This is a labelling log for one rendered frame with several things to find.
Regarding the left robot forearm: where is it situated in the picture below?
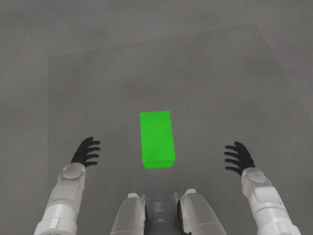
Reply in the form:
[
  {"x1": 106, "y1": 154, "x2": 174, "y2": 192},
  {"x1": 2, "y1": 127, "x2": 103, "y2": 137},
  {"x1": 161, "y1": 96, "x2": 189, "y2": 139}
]
[{"x1": 33, "y1": 163, "x2": 86, "y2": 235}]

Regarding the right robot forearm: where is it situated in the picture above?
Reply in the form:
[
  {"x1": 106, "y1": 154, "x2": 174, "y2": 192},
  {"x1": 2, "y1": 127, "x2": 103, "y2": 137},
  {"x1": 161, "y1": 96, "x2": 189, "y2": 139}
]
[{"x1": 241, "y1": 167, "x2": 301, "y2": 235}]

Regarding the right robot hand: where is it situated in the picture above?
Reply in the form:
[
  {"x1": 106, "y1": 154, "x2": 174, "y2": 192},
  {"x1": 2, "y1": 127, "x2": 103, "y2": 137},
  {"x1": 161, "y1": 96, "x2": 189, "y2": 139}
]
[{"x1": 224, "y1": 141, "x2": 255, "y2": 177}]

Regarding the robot right thigh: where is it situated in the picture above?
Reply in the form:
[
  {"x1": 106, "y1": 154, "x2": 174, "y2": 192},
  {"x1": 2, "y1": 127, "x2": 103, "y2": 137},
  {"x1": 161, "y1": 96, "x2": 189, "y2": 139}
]
[{"x1": 180, "y1": 193, "x2": 227, "y2": 235}]

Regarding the carton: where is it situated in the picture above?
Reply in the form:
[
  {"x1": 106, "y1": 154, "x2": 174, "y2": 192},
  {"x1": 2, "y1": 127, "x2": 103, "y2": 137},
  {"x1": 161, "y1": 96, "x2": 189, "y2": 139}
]
[{"x1": 140, "y1": 111, "x2": 176, "y2": 169}]

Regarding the right robot shin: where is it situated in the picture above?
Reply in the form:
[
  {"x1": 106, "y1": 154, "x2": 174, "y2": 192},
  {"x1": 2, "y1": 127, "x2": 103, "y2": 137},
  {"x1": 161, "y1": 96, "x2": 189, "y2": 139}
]
[{"x1": 182, "y1": 188, "x2": 197, "y2": 233}]

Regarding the left robot hand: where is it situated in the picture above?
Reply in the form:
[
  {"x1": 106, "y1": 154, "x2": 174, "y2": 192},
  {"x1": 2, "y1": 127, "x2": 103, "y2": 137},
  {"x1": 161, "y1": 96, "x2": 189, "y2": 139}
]
[{"x1": 70, "y1": 137, "x2": 101, "y2": 167}]

